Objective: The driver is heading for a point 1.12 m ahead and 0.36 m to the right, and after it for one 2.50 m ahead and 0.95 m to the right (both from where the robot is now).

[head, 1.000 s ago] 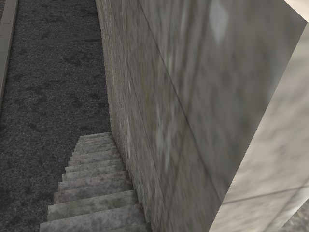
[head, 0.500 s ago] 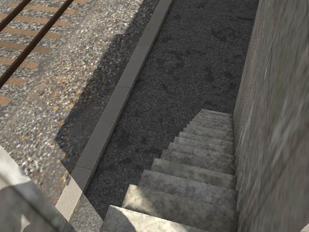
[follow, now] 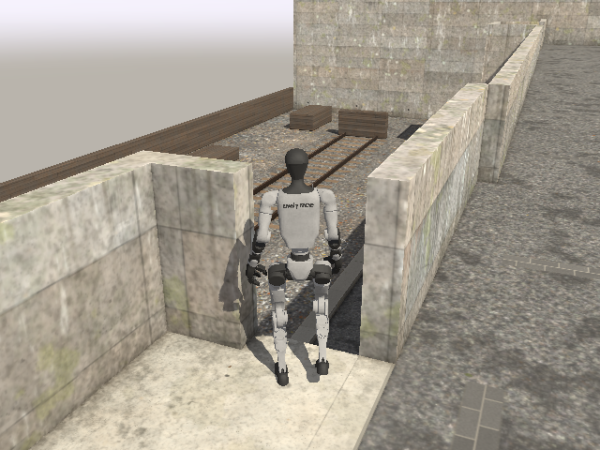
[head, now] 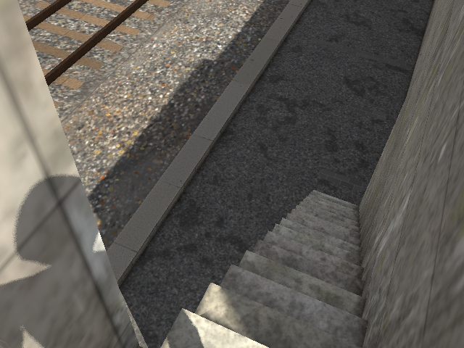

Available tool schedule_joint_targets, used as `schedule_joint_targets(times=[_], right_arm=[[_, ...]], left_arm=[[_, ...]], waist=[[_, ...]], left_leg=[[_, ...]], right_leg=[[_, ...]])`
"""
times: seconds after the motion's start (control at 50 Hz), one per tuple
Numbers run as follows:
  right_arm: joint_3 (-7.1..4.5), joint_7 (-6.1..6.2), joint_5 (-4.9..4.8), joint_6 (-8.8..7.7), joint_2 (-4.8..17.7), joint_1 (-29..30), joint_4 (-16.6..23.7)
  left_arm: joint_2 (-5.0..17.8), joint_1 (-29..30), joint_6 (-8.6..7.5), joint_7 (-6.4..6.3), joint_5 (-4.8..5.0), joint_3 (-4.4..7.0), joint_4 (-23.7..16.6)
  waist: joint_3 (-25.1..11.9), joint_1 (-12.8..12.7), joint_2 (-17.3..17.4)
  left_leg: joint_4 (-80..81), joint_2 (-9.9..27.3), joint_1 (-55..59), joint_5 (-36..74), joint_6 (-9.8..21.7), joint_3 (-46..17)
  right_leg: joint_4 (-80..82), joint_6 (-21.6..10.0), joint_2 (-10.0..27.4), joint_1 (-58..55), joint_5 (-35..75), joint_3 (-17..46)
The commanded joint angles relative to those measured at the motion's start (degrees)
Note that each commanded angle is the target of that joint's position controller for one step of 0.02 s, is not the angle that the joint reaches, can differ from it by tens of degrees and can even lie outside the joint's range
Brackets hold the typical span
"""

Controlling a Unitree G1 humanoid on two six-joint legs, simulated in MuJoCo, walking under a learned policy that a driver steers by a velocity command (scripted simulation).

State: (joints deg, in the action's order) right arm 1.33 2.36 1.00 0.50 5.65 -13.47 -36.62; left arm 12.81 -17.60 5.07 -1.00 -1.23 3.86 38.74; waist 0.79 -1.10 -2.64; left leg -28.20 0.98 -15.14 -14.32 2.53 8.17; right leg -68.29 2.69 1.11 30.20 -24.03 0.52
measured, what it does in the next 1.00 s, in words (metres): steps on the spot, turning right: right foot, then left foot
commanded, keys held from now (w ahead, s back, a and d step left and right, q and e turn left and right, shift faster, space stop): w+e+shift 0.60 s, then w+q+shift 0.40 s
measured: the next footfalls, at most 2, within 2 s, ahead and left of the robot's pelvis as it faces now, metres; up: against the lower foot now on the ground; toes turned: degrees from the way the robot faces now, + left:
right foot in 0.30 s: +0.08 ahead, -0.15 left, +0.00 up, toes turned -22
left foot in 0.72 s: +0.23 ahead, -0.05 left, +0.00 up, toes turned -37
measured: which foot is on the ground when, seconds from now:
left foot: down 0.00-0.28, up 0.30-0.70, down 0.72-1.00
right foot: up 0.00-0.28, down 0.30-0.72, up 0.74-1.00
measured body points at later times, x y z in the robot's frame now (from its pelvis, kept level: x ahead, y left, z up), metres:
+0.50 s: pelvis +0.06 -0.07 +0.00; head +0.10 -0.11 +0.44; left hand +0.25 +0.13 -0.11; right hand +0.15 -0.37 -0.11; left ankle +0.17 +0.05 -0.64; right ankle +0.05 -0.13 -0.73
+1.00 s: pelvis +0.04 -0.06 +0.00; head +0.09 -0.06 +0.45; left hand +0.31 +0.09 -0.12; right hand -0.06 -0.36 -0.10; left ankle +0.20 -0.03 -0.74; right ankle -0.05 -0.17 -0.68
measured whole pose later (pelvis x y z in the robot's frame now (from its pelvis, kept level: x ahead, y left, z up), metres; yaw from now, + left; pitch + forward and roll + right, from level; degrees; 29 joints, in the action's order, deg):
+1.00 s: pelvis +0.04 -0.06 +0.00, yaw -27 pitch -1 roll -4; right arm -3.9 0.6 1.0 6.1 19.3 -15.6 -41.6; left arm 16.8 -7.4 5.2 -1.0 -0.9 3.3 41.7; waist 6.2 6.1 0.9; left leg -24.9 -1.8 -22.5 -1.8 0.5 -11.0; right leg -52.1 1.9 -6.2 21.2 -29.7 4.3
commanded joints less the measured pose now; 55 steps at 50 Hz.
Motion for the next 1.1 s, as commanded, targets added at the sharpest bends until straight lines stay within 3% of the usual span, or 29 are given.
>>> schedule_joint_targets(times=[0.02, 0.08, 0.12, 0.22, 0.26, 0.28, 0.3, 0.32, 0.34, 0.38, 0.4, 0.42, 0.46, 0.48, 0.52, 0.6, 0.66, 0.7, 0.72, 0.74, 0.76, 0.78, 0.8, 0.84, 0.94, 0.96, 1.06, 1.08, 1.1], right_arm=[[-3.97, 0.71, 0.55, -1.28, 10.9, -2.7, 2.9], [-5.20, 1.50, 0.83, -0.94, 13.8, -7.0, 0.8], [-5.31, 0.99, 0.92, -2.01, 14.2, -4.6, 0.5], [-6.11, 0.21, 0.87, -2.99, 17.7, 2.0, 0.8], [-6.09, 0.36, 1.64, -1.32, 18.4, 5.2, 1.6], [-5.70, 0.38, 2.56, -1.82, 17.7, 4.5, 1.3], [-4.07, -0.37, 4.46, -2.11, 13.7, 8.6, 3.0], [-3.44, -1.98, 4.48, -1.48, 11.2, 12.2, 8.6], [-4.16, -2.59, 4.79, -1.25, 15.7, 14.5, 11.1], [-4.56, -2.46, 3.99, -1.48, 19.0, 12.6, 9.5], [-4.64, -0.34, 0.73, -1.02, 18.1, 9.6, 7.0], [-4.10, 0.09, 0.85, 0.40, 16.7, 5.0, 4.9], [-4.28, 0.29, 0.59, 3.42, 17.1, 6.4, 4.9], [-3.74, -0.80, 1.15, 4.37, 16.2, 15.2, 7.6], [-3.69, -0.68, 1.46, 4.89, 16.9, 15.4, 7.0], [-2.56, 0.22, 0.78, 5.03, 15.4, 12.0, 6.9], [-2.99, 0.40, -0.93, 3.56, 15.9, 1.5, 0.4], [-4.11, 0.92, -0.31, 3.11, 16.7, -4.1, -3.2], [-4.56, 1.25, 1.07, 2.33, 17.1, -6.8, -4.6], [-5.09, 1.47, 1.28, 1.93, 22.5, -6.3, -3.5], [-6.02, 1.00, -0.64, 2.39, 27.5, -7.8, -2.7], [-6.82, -0.08, 0.30, 2.67, 28.4, -2.6, -1.5], [-6.23, -0.74, 0.85, 2.76, 24.4, 2.8, -1.0], [-5.58, -1.22, 0.99, 3.22, 21.3, 9.1, 0.0], [-7.32, -1.34, 1.21, 4.76, 24.0, 3.2, 0.1], [-8.00, -1.35, -0.11, 4.97, 24.8, -1.2, -1.7], [-8.96, -3.08, -1.08, 4.22, 23.3, 5.2, 2.1], [-8.83, -3.15, -2.04, 3.75, 20.8, 2.4, 1.7], [-8.39, -2.69, -1.51, 4.34, 15.5, -1.0, 2.2]], left_arm=[[7.1, 2.1, -0.21, 0.30, -0.42, 2.84, -4.4], [2.4, 9.9, -1.34, 0.49, 0.20, 1.29, -7.4], [0.8, 11.5, -0.93, 1.65, 0.95, 0.24, -9.0], [2.7, 11.1, 0.32, 3.56, 1.60, -0.10, -10.7], [2.9, 5.6, -1.01, 3.77, 1.76, -0.54, -7.8], [4.3, -3.2, -2.35, 2.96, 1.46, 0.44, -4.2], [8.1, -13.6, -2.92, 2.14, 1.20, 1.55, -1.1], [12.5, -8.5, -3.54, 2.62, 2.77, 0.93, -5.9], [15.2, -6.1, -3.32, 1.95, 3.14, 1.97, -7.6], [11.9, -1.6, -4.37, 0.61, 1.50, 0.93, -6.8], [10.4, 3.3, -5.08, -1.24, 2.67, 0.19, -7.7], [11.1, 2.5, -5.40, -1.41, 2.31, 0.66, -6.7], [10.2, 3.1, -5.27, -1.00, 2.83, 0.13, -5.8], [12.7, -2.2, -5.49, -1.45, 2.41, 1.16, -3.3], [13.8, -1.3, -4.73, -1.22, 3.51, 2.11, -2.4], [12.7, 0.8, -3.53, -0.33, 0.98, 2.33, -2.4], [11.6, 6.5, -1.26, 1.74, -0.95, 2.69, -3.9], [9.4, 7.3, -1.20, 2.39, -0.56, 2.22, -3.5], [8.0, 5.6, -1.40, 2.30, -0.04, 1.85, -2.4], [5.1, -1.5, -0.85, 2.11, -1.59, 1.26, -2.7], [10.4, -8.2, -0.68, 1.24, -2.19, 2.96, -0.8], [12.6, -5.9, -0.77, 0.45, -1.34, 3.34, 0.8], [14.0, -2.6, -0.43, -0.35, -0.68, 3.81, 2.1], [13.3, 0.8, 0.37, -0.52, -0.85, 3.47, 1.9], [8.0, 7.0, 0.02, -0.39, 0.66, 0.76, 0.6], [7.5, 9.0, -0.16, -0.20, 0.43, 0.25, -0.4], [9.9, -11.1, -2.11, -1.97, 0.10, 1.80, 5.7], [12.7, -11.9, -2.67, -2.75, 0.42, 2.77, 6.5], [19.2, -0.4, -3.21, -2.56, -0.14, 3.48, 1.9]], waist=[[-0.9, 2.8, 12.0], [2.5, 4.8, 6.3], [1.0, 3.8, 9.2], [0.2, 1.7, 11.8], [-0.3, -1.7, 6.3], [-3.1, -5.5, -3.2], [-2.6, -11.6, -16.9], [-3.0, -7.7, -20.1], [-7.3, -8.5, -10.1], [-1.3, -3.5, -1.1], [5.2, 2.0, -4.7], [-1.4, 2.3, -6.2], [-7.4, 2.9, -2.9], [-7.4, 0.5, 1.6], [-5.8, 1.8, 3.6], [-7.2, 3.1, -1.0], [-8.2, 4.6, -5.2], [-5.1, 6.2, -6.1], [-3.1, 7.4, -1.1], [-2.7, 2.7, 18.8], [-8.8, 1.2, 20.1], [-6.6, 0.5, 17.2], [-1.6, -1.0, 13.0], [-1.2, -2.4, 10.8], [0.7, 4.8, 14.7], [1.8, 5.3, 15.0], [-4.0, -1.4, 23.1], [-4.7, -1.0, 9.1], [-4.2, 2.4, -16.0]], left_leg=[[17.5, 18.1, 7.3, -16.8, 8.5, -16.3], [17.0, 22.0, 12.6, -19.3, 8.2, -17.5], [15.4, 21.3, 10.3, -18.7, 6.6, -12.7], [13.0, 18.7, -1.6, -20.7, 2.6, -1.5], [6.9, 16.6, -5.8, -22.1, 2.4, 1.3], [-3.4, 13.4, -10.4, -20.2, 1.1, 5.3], [-30.9, 6.1, -22.7, -20.7, -1.1, 8.8], [-45.6, -1.2, -43.3, -21.2, -3.3, -1.5], [-47.3, -0.3, -47.3, -15.0, -4.4, -10.6], [-42.9, 3.7, -44.1, -5.8, -5.0, -11.7], [-42.5, 3.6, -35.1, -11.2, -6.3, -11.1], [-43.9, 2.1, -25.9, -12.2, -6.9, -11.6], [-43.5, -0.2, -22.4, -7.0, -6.4, -11.0], [-45.0, -0.3, -24.8, -5.8, -6.0, -11.8], [-43.0, -0.3, -25.9, -3.2, -6.1, -10.3], [-33.6, -3.0, -17.5, 2.6, -5.3, -7.8], [-24.7, -2.9, -5.4, -1.1, -3.0, -5.4], [-11.1, -1.9, 7.3, 2.3, -1.4, -5.9], [-0.3, 1.2, 13.7, 5.8, 0.6, -11.9], [1.1, 19.9, 15.9, 28.1, 5.3, -37.9], [5.3, 25.7, 13.6, 53.1, 11.2, -52.1], [8.1, 24.0, 7.4, 42.7, 13.2, -54.9], [6.5, 19.6, 1.2, 32.6, 13.2, -47.1], [6.2, 11.0, -7.7, 17.8, 9.2, -35.4], [16.5, 3.2, -3.9, -5.6, 5.1, -31.4], [19.2, 4.7, -2.7, -10.5, 4.5, -34.6], [22.8, -2.1, -6.8, -13.8, -5.9, -31.6], [5.2, -6.7, -12.5, -19.7, -6.7, -25.9], [-27.2, -16.7, -20.3, -23.4, -7.0, -11.9]], right_leg=[[-2.1, -0.3, 2.3, 11.3, 5.2, 0.3], [2.0, -2.3, 4.0, 18.1, 3.4, 0.2], [7.2, -3.0, 3.9, 15.1, 5.4, -0.7], [22.0, -5.1, 2.3, -4.1, 1.7, -8.3], [29.7, -6.5, 0.4, -15.1, 8.6, -12.1], [30.5, -7.5, -2.6, -25.3, 7.2, -11.7], [37.6, -10.0, 2.6, -32.8, -5.9, 1.3], [48.8, -16.7, 12.1, -35.4, -19.7, 32.5], [57.3, -21.8, 18.5, -37.6, -26.8, 45.6], [55.6, -20.7, 17.0, -29.3, -20.5, 37.4], [43.0, -18.2, 14.7, -24.5, 69.8, 23.7], [38.7, -17.9, 10.9, -21.1, 88.0, 16.6], [37.7, -17.7, 8.2, -21.2, 85.0, 13.4], [38.7, -16.5, 10.4, -23.8, 75.0, 17.0], [37.4, -15.1, 6.2, -22.7, 68.5, 15.5], [36.4, -14.9, -0.2, -17.3, 63.6, 14.1], [37.7, -13.7, -1.3, -16.7, 56.0, 10.7], [34.9, -10.5, -1.9, -10.0, 39.8, 11.9], [25.9, -7.8, -5.5, -4.9, 24.9, 10.1], [4.4, -4.4, -13.9, 4.4, -13.5, 5.1], [-4.0, -3.8, -17.2, 5.6, -18.6, 14.1], [-9.6, -3.3, -16.7, 6.2, -14.2, 16.5], [-16.1, -2.3, -15.3, 5.2, -8.2, 14.2], [-17.6, -1.5, -10.8, -0.3, -1.3, 6.0], [11.2, 0.5, -8.1, -5.5, -6.8, -0.5], [17.5, 0.3, -8.8, -6.9, -8.1, 0.6], [54.8, -6.0, -11.0, -33.5, 4.5, -1.1], [60.2, -7.4, -2.2, -36.9, -1.8, 8.5], [60.9, -15.0, 18.5, -25.9, -7.6, 28.0]])
Velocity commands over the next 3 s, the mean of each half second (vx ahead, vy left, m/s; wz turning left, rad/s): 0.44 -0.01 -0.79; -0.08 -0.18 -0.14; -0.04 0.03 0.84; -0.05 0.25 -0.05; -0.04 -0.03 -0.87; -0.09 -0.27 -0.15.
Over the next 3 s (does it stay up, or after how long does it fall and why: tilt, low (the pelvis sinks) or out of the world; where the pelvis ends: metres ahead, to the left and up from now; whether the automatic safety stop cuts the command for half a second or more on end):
stays up -0.38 0.11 0.01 its command is cut before an obstacle after 0.4 s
